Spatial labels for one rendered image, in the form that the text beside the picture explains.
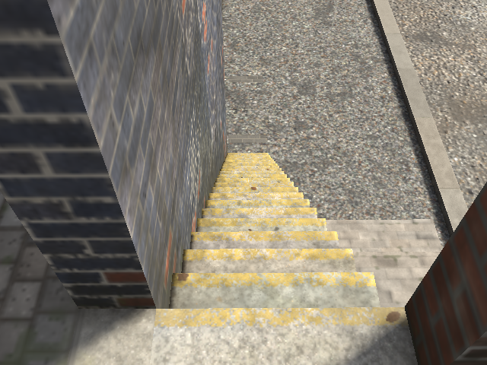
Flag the stairs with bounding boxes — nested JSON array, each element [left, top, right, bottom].
[[169, 153, 380, 309]]

